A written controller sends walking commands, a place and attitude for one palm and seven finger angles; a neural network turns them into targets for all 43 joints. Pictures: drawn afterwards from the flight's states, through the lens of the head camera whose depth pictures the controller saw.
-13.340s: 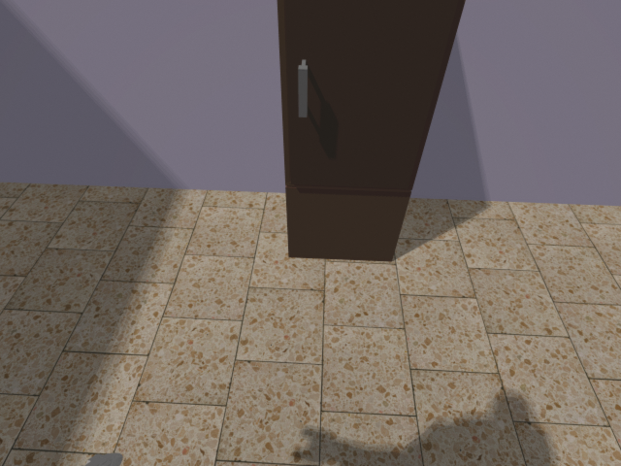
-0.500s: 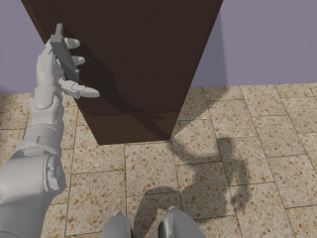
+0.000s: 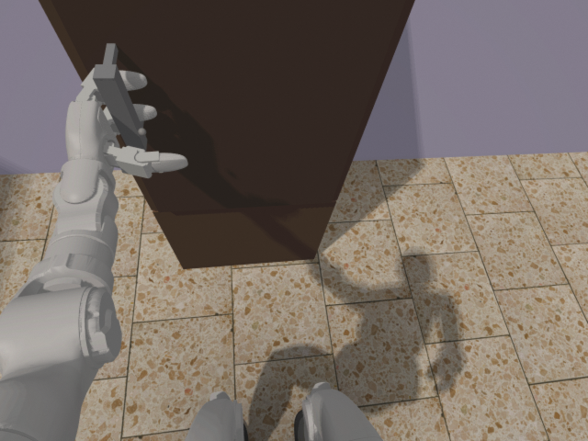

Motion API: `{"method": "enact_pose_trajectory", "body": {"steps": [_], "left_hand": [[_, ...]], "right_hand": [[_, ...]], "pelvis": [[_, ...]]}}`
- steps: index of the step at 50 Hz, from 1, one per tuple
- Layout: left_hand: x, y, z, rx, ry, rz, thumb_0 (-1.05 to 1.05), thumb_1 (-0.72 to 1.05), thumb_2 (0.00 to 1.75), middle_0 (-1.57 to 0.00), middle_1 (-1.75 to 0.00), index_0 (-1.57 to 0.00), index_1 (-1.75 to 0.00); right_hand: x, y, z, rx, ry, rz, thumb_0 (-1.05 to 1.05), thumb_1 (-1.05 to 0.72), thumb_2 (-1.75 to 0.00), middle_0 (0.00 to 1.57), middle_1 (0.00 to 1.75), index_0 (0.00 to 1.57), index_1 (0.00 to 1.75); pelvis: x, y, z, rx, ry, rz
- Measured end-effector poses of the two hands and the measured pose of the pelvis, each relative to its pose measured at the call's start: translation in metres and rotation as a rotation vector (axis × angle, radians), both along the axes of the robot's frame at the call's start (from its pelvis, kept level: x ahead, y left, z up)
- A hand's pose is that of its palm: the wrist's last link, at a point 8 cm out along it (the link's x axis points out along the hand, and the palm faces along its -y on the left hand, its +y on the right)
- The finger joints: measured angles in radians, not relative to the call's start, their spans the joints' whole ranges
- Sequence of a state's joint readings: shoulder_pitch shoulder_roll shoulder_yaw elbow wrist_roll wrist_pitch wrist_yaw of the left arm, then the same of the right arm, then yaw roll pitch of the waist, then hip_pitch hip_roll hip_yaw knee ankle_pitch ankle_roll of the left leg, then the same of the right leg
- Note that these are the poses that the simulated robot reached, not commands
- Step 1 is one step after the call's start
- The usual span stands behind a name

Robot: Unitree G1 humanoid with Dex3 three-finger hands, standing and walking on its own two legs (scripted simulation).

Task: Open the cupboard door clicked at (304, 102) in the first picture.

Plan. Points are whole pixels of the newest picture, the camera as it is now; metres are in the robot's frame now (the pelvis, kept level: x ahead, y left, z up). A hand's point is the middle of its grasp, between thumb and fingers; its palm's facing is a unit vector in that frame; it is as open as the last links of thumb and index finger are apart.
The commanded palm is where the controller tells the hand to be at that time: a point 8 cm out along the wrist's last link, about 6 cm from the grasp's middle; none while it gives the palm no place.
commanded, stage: close the thumb around the handle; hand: left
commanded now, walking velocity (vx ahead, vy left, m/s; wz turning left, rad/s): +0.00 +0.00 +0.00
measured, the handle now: (125, 101) +0.55 +0.18 +0.08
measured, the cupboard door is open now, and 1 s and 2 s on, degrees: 0 9 43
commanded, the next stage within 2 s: pull the door open along its arc in 0.50 s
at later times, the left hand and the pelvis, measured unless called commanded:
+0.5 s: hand (145, 132) +0.51 +0.16 +0.07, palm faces +0.02 -1.00 -0.01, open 5.5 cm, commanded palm +0.48 +0.20 +0.08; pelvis +0.01 +0.00 +0.00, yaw +0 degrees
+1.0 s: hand (150, 167) +0.45 +0.15 +0.07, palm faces +0.01 -1.00 -0.01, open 5.8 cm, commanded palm +0.40 +0.20 +0.08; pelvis +0.02 +0.00 +0.02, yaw -1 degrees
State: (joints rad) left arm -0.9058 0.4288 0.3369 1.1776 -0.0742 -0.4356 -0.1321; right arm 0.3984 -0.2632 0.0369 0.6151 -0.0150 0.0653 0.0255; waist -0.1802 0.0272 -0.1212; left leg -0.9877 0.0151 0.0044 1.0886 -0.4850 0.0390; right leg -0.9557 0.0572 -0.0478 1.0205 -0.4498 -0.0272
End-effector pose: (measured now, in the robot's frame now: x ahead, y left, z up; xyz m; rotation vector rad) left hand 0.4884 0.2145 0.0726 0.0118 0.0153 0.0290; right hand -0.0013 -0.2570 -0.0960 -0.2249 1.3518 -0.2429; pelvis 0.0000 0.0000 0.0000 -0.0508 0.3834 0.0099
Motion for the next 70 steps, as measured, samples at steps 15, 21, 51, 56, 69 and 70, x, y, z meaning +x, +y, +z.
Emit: {"method": "enact_pose_trajectory", "body": {"steps": [15, 21, 51, 56, 69, 70], "left_hand": [[0.001, -0.002, 0.001, 0.005, -0.004, 0.008, 0.0, 0.42, 0.7, -0.37, -1.3, -0.36, -1.3], [0.0, -0.001, 0.0, -0.001, -0.002, 0.0, 0.0, 0.71, 0.82, -0.39, -1.33, -0.38, -1.33], [-0.064, -0.017, 0.0, -0.005, -0.022, -0.022, 0.0, 0.72, 0.74, -0.37, -1.35, -0.35, -1.35], [-0.102, -0.031, 0.0, -0.025, -0.032, 0.001, 0.01, 0.7, 0.73, -0.37, -1.35, -0.35, -1.35], [-0.187, -0.096, 0.002, -0.06, -0.034, 0.319, 0.02, 0.69, 0.76, -0.31, -1.35, -0.39, -1.35], [-0.192, -0.102, 0.003, -0.057, -0.028, 0.337, 0.02, 0.69, 0.76, -0.31, -1.35, -0.39, -1.35]], "right_hand": [[0.007, 0.001, 0.0, 0.006, -0.007, 0.002, 0.0, -0.9, -0.9, 0.21, 0.3, 0.21, 0.3], [0.008, -0.001, 0.0, 0.006, 0.001, -0.001, 0.0, -0.9, -0.9, 0.21, 0.3, 0.21, 0.3], [0.057, 0.002, 0.013, 0.068, -0.148, -0.008, 0.01, -0.91, -0.9, 0.21, 0.3, 0.21, 0.29], [0.094, 0.003, 0.018, 0.078, -0.252, 0.044, 0.01, -0.91, -0.9, 0.21, 0.3, 0.2, 0.29], [0.183, 0.024, 0.025, 0.14, -0.482, 0.253, 0.01, -0.91, -0.9, 0.2, 0.3, 0.2, 0.29], [0.186, 0.026, 0.025, 0.146, -0.494, 0.262, 0.01, -0.91, -0.9, 0.2, 0.3, 0.2, 0.29]], "pelvis": [[0.003, 0.0, 0.001, 0.002, -0.002, 0.0], [0.005, 0.0, 0.002, 0.002, -0.003, -0.002], [0.023, -0.004, 0.02, 0.022, -0.062, -0.029], [0.025, -0.005, 0.023, 0.027, -0.088, -0.024], [0.016, -0.017, 0.016, 0.045, -0.142, 0.019], [0.015, -0.019, 0.016, 0.046, -0.145, 0.022]]}}
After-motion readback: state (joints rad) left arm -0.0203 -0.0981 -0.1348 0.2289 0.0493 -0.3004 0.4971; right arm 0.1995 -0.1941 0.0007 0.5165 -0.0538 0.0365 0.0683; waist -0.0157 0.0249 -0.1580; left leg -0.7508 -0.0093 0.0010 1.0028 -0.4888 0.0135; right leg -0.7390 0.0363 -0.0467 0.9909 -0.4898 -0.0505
